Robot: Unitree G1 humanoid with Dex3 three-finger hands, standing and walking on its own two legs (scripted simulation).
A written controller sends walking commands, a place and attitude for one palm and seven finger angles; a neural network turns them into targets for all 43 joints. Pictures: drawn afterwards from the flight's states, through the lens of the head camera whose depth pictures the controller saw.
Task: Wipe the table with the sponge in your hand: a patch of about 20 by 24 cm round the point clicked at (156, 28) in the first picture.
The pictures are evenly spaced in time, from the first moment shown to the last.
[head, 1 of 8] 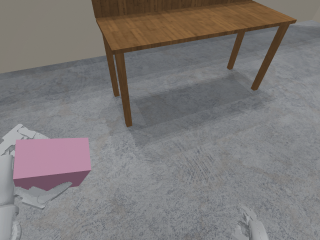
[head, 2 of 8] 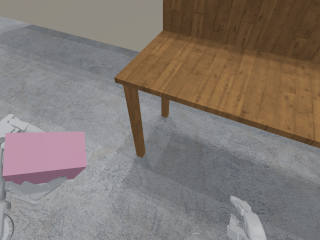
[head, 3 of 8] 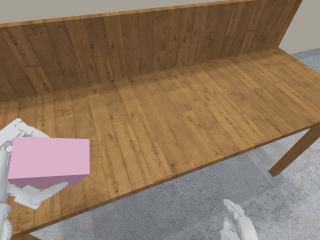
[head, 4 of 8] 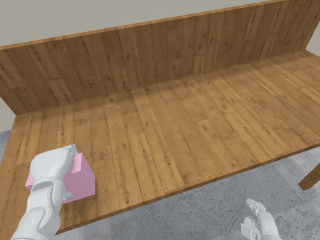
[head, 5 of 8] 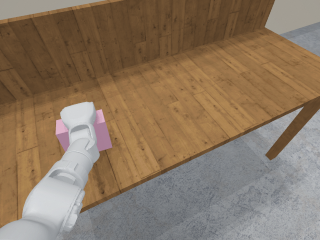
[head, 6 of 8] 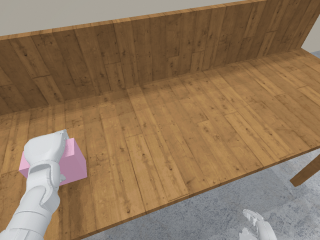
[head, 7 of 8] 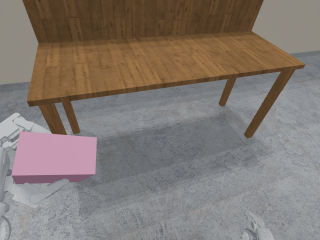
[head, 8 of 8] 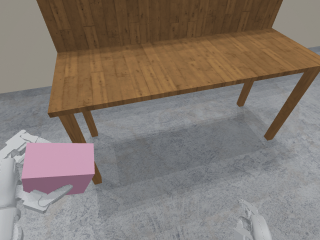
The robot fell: no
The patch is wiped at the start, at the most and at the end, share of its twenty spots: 0.00 0.95 0.95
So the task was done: yes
